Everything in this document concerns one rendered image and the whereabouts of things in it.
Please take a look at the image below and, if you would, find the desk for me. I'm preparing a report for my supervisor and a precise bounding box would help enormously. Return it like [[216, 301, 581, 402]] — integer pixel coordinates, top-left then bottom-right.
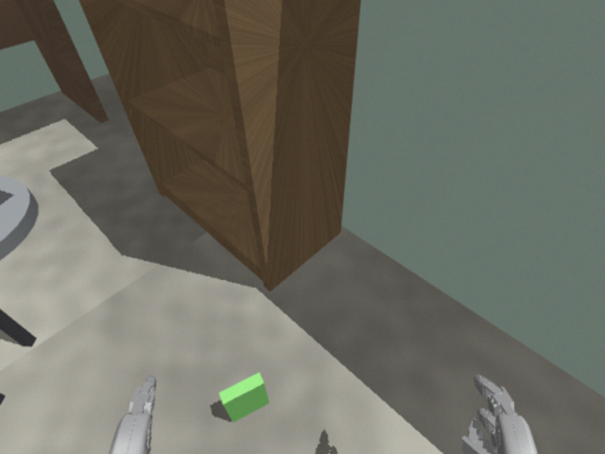
[[0, 0, 109, 123]]

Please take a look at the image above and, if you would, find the right robot hand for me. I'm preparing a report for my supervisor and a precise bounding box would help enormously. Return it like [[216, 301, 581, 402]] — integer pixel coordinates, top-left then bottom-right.
[[462, 375, 538, 454]]

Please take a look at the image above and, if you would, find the left robot hand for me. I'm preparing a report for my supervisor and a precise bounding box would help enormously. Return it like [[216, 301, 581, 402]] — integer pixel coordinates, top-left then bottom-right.
[[109, 375, 156, 454]]

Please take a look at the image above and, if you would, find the bookshelf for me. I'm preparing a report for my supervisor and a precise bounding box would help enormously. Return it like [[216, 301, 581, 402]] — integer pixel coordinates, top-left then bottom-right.
[[79, 0, 361, 291]]

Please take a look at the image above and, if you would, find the carton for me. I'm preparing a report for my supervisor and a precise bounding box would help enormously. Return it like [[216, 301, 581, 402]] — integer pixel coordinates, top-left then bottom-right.
[[219, 373, 269, 422]]

